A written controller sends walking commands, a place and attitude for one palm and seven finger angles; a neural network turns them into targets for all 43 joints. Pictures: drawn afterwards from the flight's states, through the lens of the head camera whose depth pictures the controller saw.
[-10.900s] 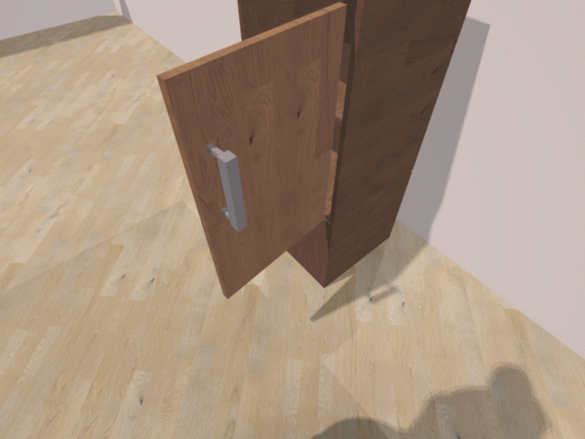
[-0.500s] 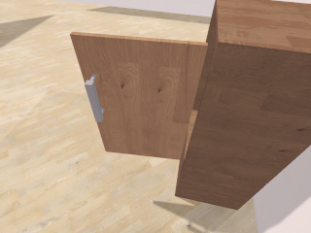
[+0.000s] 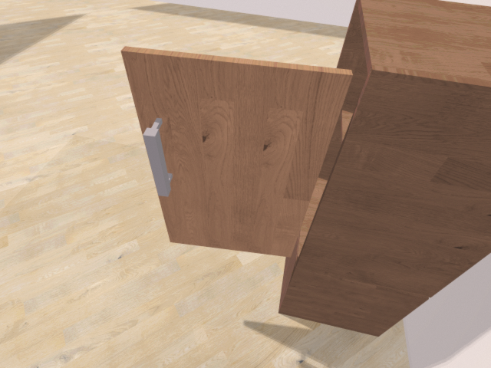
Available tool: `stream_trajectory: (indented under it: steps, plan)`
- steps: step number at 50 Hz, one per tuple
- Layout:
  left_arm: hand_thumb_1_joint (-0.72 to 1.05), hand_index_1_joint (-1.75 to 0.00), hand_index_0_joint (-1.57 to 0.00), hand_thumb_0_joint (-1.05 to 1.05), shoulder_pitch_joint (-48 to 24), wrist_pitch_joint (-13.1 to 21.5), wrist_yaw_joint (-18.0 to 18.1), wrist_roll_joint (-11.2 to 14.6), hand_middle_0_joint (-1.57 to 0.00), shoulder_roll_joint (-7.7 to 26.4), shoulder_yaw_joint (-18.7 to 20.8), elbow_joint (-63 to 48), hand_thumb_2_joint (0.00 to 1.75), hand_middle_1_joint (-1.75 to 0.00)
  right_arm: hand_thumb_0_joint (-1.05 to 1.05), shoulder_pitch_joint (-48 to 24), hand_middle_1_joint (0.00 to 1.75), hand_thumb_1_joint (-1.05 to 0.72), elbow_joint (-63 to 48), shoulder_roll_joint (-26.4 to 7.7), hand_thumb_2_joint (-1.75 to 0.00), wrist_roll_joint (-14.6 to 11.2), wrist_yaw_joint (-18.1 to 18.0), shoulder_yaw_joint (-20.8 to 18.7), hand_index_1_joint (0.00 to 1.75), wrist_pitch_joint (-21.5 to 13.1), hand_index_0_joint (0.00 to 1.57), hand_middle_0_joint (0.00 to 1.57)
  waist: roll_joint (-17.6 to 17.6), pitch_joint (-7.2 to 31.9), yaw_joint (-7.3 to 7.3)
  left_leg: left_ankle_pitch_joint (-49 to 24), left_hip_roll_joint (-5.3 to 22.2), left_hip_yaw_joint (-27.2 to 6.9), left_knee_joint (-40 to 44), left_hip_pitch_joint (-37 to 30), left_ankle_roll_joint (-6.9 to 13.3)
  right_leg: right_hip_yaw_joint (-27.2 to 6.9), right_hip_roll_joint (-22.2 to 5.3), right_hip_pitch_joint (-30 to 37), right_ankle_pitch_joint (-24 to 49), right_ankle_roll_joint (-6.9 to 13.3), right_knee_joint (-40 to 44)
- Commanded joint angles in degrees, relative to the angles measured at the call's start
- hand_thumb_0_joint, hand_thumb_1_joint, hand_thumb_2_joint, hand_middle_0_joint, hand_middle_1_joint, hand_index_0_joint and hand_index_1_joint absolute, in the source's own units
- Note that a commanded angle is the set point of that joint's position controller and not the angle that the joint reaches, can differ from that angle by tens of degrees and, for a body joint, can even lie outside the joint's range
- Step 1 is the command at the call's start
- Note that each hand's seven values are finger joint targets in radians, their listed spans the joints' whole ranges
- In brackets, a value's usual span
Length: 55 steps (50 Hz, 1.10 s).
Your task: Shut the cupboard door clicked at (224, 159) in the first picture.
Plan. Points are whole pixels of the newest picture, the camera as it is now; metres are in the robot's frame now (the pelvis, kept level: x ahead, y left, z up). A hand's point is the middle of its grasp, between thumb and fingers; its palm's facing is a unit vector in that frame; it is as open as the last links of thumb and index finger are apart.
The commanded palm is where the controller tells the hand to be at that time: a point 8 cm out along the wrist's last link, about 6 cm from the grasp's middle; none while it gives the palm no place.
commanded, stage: come to a stop and stand still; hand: left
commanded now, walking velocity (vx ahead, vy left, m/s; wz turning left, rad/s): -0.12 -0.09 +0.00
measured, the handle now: (161, 158) +0.49 +0.21 +0.05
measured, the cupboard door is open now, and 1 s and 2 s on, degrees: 96 96 96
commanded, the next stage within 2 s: look again from close up in 1.02 s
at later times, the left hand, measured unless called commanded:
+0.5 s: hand out of the picture +0.03 +0.16 -0.16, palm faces -0.02 -0.98 -0.21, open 7.3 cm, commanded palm none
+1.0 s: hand out of the picture -0.07 +0.11 -0.16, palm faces +0.02 -0.99 -0.14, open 7.4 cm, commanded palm none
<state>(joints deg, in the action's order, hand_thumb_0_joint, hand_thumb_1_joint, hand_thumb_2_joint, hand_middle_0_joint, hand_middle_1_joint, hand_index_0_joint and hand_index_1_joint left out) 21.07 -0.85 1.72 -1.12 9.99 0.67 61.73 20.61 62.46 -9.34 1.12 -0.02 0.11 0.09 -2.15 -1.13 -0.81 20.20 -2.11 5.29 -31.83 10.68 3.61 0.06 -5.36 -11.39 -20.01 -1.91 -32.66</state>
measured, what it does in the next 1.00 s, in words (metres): shifts its weight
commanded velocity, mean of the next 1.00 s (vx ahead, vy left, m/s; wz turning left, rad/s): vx -0.02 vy -0.02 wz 0.00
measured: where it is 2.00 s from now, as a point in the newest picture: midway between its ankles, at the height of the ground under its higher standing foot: outside the picture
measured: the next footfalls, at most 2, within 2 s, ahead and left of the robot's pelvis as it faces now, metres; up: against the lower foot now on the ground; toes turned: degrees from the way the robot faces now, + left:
none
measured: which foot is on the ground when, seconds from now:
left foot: down 0.00-1.00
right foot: down 0.00-1.00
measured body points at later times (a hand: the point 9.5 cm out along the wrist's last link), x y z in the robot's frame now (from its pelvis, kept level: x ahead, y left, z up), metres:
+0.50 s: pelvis -0.02 -0.02 +0.01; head -0.02 -0.01 +0.46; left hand +0.03 +0.21 -0.14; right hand -0.01 -0.24 -0.15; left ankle -0.03 +0.07 -0.73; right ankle -0.03 -0.16 -0.73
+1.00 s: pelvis -0.03 -0.04 +0.01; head -0.02 -0.03 +0.46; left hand -0.07 +0.16 -0.15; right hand -0.05 -0.25 -0.15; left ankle -0.03 +0.07 -0.73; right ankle -0.03 -0.16 -0.73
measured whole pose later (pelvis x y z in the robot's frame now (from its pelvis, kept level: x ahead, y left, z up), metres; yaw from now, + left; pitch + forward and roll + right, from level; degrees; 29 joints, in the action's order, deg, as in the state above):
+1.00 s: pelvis -0.03 -0.04 +0.01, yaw -1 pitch -1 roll +0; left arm 21.4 0.7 2.2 -0.5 6.5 -1.4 64.2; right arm 17.0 66.5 -6.6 0.4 -0.8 0.2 -0.4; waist -1.1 -1.9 -0.7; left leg 12.5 1.5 5.1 -23.1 9.2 0.2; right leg 2.0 -1.9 -10.1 -12.2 -0.7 -23.7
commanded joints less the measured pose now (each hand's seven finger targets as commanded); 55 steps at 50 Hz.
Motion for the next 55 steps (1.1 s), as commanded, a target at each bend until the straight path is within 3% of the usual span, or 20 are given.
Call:
stream_trajectory:
  steps: [1,2,5,8,10,16,25,36,49,55]
  plan:
    - [0.90,-0.30,-0.20,0.00,1.3,1.2,1.2,0.5,-0.20,2.7,0.0,-2.8,0.90,-0.30,0.00,3.9,0.30,-0.90,-1.2,-7.2,-0.90,-0.6,-2.3,-0.5,0.30,-2.2,0.20,0.20,8.1,-1.9,0.20,-52.6,12.4,-10.1,7.9,-6.0,1.3,2.4,1.4,-3.7,6.5,2.1,0.7]
    - [0.90,-0.30,-0.20,0.00,1.8,1.2,1.4,0.8,-0.20,2.9,0.0,-2.1,0.90,-0.30,0.00,2.9,0.30,-0.90,-1.3,-7.4,-0.90,-0.8,-2.6,-0.6,0.30,-2.2,0.20,0.20,6.1,-1.6,0.03,-57.0,11.9,-9.3,6.9,-6.3,0.4,1.6,0.9,-1.7,10.8,2.1,2.6]
    - [0.90,-0.30,-0.20,0.00,1.9,1.2,1.5,1.0,-0.20,4.1,0.3,-1.6,0.90,-0.30,0.00,1.8,0.30,-0.90,-1.1,-7.1,-0.90,-1.1,-3.0,-1.1,0.30,-2.2,0.20,0.20,3.9,-1.5,0.39,-56.9,10.4,-7.3,7.3,-6.4,-1.9,0.8,0.0,1.3,22.2,2.3,3.1]
    - [0.90,-0.30,-0.20,0.00,0.7,0.8,1.6,1.0,-0.20,4.0,0.7,-2.8,0.90,-0.30,0.00,1.5,0.30,-0.90,-1.1,-7.0,-0.90,-1.0,-3.2,-1.8,0.30,-2.0,0.20,0.20,6.3,0.7,0.88,-58.7,11.4,-7.2,7.8,-9.7,-1.7,1.0,0.6,-0.3,18.0,1.8,2.0]
    - [0.90,-0.30,-0.20,0.00,-0.1,0.5,1.5,0.9,-0.20,3.8,0.8,-3.7,0.90,-0.30,0.00,0.4,0.30,-0.90,-1.2,-6.7,-0.90,-0.9,-3.2,-1.9,0.30,-1.8,0.20,0.20,6.0,0.6,0.61,-56.3,12.6,-7.5,8.1,-10.4,-0.2,1.0,0.9,-1.7,12.8,1.8,2.5]
    - [0.90,-0.30,-0.20,0.00,-0.9,0.9,1.2,0.4,-0.20,4.7,0.8,-3.9,0.90,-0.30,0.00,-2.7,0.30,-0.90,-1.9,-5.0,-0.90,-0.5,-2.2,-1.8,0.30,-1.5,0.20,0.20,2.5,0.2,0.43,-27.0,8.6,-5.4,9.7,-1.3,-1.5,-1.9,-1.6,3.5,24.1,2.9,6.3]
    - [0.90,-0.30,-0.20,0.00,-2.8,1.3,0.6,0.3,-0.20,5.2,-0.1,-2.9,0.90,-0.30,0.00,-4.2,0.30,-0.90,-0.5,-5.1,-0.90,-0.7,-1.1,-1.2,0.30,-1.1,0.20,0.20,0.9,-4.5,0.54,-6.4,7.8,-5.7,15.1,1.6,-2.1,-2.8,-1.0,0.2,9.6,2.5,12.8]
    - [0.90,-0.30,-0.20,0.00,0.6,2.3,0.6,0.5,-0.20,4.3,-0.7,-0.9,0.90,-0.30,0.00,-2.1,0.30,-0.90,1.3,-4.3,-0.90,-0.9,-1.0,-0.6,0.30,-1.1,0.20,0.20,0.7,-4.5,0.87,-6.0,7.3,-5.1,14.6,0.4,-2.6,-3.5,-1.2,-2.1,6.3,3.0,15.3]
    - [0.90,-0.30,-0.20,0.00,4.4,2.7,0.8,0.5,-0.20,2.3,-0.8,0.7,0.90,-0.30,0.00,-0.2,0.30,-0.90,2.6,-2.6,-0.90,-0.9,-1.4,-0.5,0.30,-1.5,0.20,0.20,1.3,-3.5,0.49,-8.8,7.5,-4.7,13.5,0.3,-2.7,-3.2,-1.0,-1.1,9.9,3.4,14.5]
    - [0.90,-0.30,-0.20,0.00,4.6,2.6,0.9,0.4,-0.20,1.9,-0.7,0.5,0.90,-0.30,0.00,0.2,0.30,-0.90,2.5,-2.1,-0.90,-0.9,-1.5,-0.5,0.30,-1.4,0.20,0.20,2.1,-4.7,0.38,-8.2,7.6,-4.8,13.6,1.3,-2.8,-3.0,-0.6,-1.6,9.3,3.4,14.5]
